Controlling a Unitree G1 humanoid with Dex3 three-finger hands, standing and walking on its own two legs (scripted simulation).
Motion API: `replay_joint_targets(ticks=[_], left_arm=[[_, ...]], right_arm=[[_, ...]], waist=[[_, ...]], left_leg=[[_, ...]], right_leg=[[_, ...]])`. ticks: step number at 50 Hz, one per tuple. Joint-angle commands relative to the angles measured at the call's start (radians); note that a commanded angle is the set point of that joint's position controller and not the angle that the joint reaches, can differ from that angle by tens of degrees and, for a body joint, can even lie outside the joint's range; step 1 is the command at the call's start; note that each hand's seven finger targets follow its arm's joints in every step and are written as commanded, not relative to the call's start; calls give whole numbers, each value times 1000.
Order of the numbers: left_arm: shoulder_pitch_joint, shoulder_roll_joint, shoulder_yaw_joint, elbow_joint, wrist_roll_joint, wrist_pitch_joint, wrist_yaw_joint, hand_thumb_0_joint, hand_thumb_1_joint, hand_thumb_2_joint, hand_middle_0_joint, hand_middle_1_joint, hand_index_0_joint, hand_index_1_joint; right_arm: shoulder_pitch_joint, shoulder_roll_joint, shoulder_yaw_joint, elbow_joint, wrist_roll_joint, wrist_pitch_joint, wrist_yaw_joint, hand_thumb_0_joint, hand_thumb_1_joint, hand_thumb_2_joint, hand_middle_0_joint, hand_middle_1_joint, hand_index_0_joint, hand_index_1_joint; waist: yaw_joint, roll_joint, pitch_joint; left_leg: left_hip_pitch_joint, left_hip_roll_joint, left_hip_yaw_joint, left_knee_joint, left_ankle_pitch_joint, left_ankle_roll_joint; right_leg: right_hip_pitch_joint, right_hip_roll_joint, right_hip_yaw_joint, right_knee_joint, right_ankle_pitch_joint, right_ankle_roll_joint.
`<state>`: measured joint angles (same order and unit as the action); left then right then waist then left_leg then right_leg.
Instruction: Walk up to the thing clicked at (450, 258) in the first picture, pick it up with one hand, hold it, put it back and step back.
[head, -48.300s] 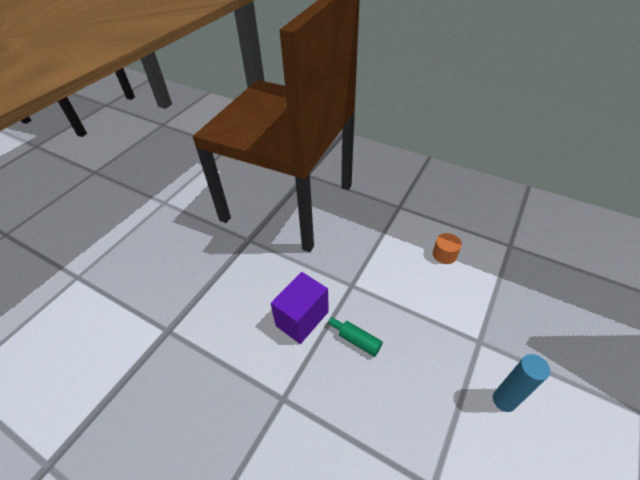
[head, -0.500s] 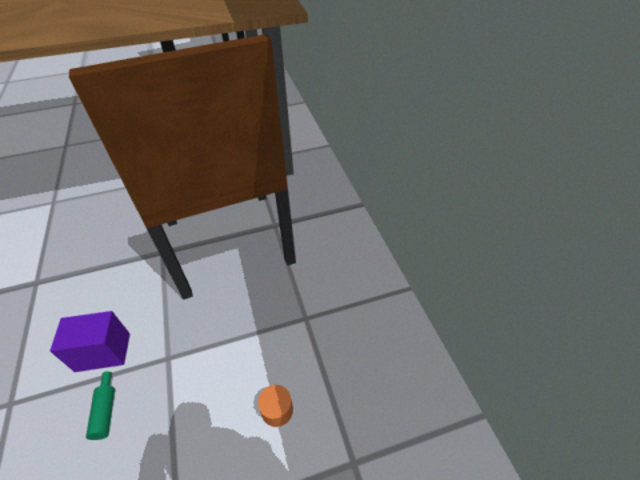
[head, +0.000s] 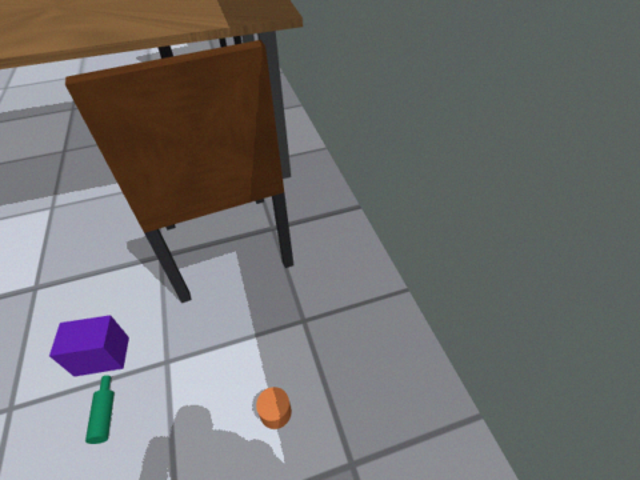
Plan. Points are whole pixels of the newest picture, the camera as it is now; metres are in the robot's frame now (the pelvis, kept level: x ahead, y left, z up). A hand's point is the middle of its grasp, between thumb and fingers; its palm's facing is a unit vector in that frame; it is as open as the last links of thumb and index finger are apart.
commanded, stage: stand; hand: left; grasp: from above
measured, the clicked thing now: (274, 408) +0.45 +0.21 -0.74
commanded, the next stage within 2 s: step back in 1.40 s
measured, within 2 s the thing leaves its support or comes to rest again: neither
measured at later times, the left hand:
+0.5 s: hand out of the picture +0.08 +0.24 -0.16, palm faces +0.01 -0.94 -0.34, open 7.3 cm
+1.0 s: hand out of the picture +0.08 +0.24 -0.16, palm faces +0.00 -0.94 -0.34, open 7.3 cm
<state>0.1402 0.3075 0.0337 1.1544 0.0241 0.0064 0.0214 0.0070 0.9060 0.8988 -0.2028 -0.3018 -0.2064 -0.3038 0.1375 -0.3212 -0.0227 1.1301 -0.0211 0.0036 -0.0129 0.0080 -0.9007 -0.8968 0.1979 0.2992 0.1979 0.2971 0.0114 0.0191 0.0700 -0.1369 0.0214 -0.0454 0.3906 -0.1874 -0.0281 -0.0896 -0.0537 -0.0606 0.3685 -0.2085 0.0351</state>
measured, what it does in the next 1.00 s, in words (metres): stands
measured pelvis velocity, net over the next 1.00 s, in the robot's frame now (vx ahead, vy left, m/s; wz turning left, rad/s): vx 0.01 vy -0.01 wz -0.01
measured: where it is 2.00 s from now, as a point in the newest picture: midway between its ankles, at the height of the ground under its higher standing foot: outside the picture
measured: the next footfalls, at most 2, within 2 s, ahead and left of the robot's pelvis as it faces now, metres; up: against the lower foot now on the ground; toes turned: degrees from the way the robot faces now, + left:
none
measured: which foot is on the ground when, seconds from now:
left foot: down 0.00-1.00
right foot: down 0.00-1.00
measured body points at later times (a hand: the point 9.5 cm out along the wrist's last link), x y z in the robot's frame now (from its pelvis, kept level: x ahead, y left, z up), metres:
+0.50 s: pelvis +0.01 +0.00 +0.00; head +0.02 -0.01 +0.45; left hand +0.08 +0.29 -0.13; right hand +0.08 -0.30 -0.14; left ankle +0.02 +0.14 -0.74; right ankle +0.00 -0.14 -0.74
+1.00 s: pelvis +0.01 -0.01 +0.00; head +0.02 -0.01 +0.45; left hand +0.08 +0.29 -0.13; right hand +0.08 -0.30 -0.14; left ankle +0.02 +0.14 -0.74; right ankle +0.00 -0.14 -0.74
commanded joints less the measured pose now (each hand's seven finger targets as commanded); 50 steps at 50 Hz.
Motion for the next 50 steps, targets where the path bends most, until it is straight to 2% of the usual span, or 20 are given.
replay_joint_targets(ticks=[1,12,17,20,23,26,31,34,41,44,45,47,50], left_arm=[[-31,203,35,-50,0,-22,9,0,900,900,-200,-300,-200,-301],[-50,208,35,-47,-3,-22,4,0,900,900,-200,-300,-200,-301],[-52,209,35,-45,-5,-24,3,0,900,900,-200,-300,-200,-301],[-54,213,37,-50,-5,-25,4,0,900,900,-200,-300,-200,-301],[-58,213,36,-50,-7,-25,3,0,900,900,-200,-300,-200,-301],[-65,217,36,-52,-5,-26,1,0,900,900,-200,-300,-200,-301],[-64,220,35,-56,-4,-26,0,0,900,900,-200,-300,-200,-301],[-63,224,35,-57,-5,-28,-2,0,900,900,-200,-300,-200,-301],[-67,227,34,-62,-6,-30,-2,0,900,900,-200,-300,-200,-301],[-55,224,32,-58,-7,-30,-4,0,900,900,-200,-300,-200,-301],[-64,232,35,-62,-7,-32,-4,0,900,900,-200,-300,-200,-300],[-64,227,34,-65,-8,-32,-5,0,900,900,-200,-300,-200,-300],[-64,230,33,-62,-7,-31,-5,0,900,900,-200,-300,-200,-300]], right_arm=[[-39,-184,-26,-58,2,-23,-12,0,-900,-900,200,300,200,300],[-47,-200,-22,-48,3,-26,-12,0,-900,-900,200,300,200,300],[-51,-199,-21,-46,2,-26,-11,0,-900,-900,200,300,200,300],[-58,-202,-22,-49,4,-28,-12,0,-900,-900,200,300,200,300],[-57,-201,-19,-46,3,-28,-11,0,-900,-900,200,300,200,300],[-58,-204,-19,-45,4,-25,-10,0,-900,-900,200,300,200,300],[-69,-210,-22,-48,4,-27,-9,0,-900,-900,200,300,200,300],[-63,-210,-22,-45,4,-26,-8,0,-900,-900,200,300,200,300],[-64,-212,-22,-47,5,-26,-5,0,-900,-900,200,300,200,300],[-74,-214,-21,-48,5,-26,-4,0,-900,-900,200,300,200,300],[-58,-208,-20,-47,5,-26,-3,0,-900,-900,200,300,200,300],[-61,-217,-20,-48,5,-27,-4,0,-900,-900,200,300,200,300],[-59,-215,-19,-46,6,-27,-3,0,-900,-900,200,300,200,300]], waist=[[1,-7,-40],[0,-10,-61],[3,-14,-71],[3,-16,-88],[1,-10,-80],[-2,-14,-65],[-2,-11,-76],[-6,-14,-77],[-8,-12,-78],[-2,-8,-71],[-10,-17,-75],[-8,-4,-86],[-10,-11,-70]], left_leg=[[-26,82,-67,-82,68,45],[-9,88,-59,-80,113,44],[7,93,-57,-74,157,44],[22,97,-54,-65,206,47],[21,96,-52,-71,203,42],[1,96,-55,-84,148,44],[13,99,-54,-80,176,42],[13,98,-49,-80,152,44],[6,97,-48,-83,165,43],[7,99,-52,-88,142,44],[-1,98,-51,-90,148,43],[2,100,-49,-82,156,46],[-7,97,-54,-97,134,38]], right_leg=[[-5,-75,73,-79,52,-36],[5,-79,78,-79,99,-39],[13,-79,73,-80,112,-38],[22,-83,73,-79,163,-38],[17,-80,71,-80,155,-35],[16,-81,76,-92,113,-36],[12,-80,70,-87,125,-40],[10,-84,80,-96,120,-40],[16,-83,76,-94,136,-40],[9,-82,75,-100,101,-41],[16,-85,78,-96,111,-43],[27,-88,80,-92,131,-43],[15,-82,76,-98,91,-39]])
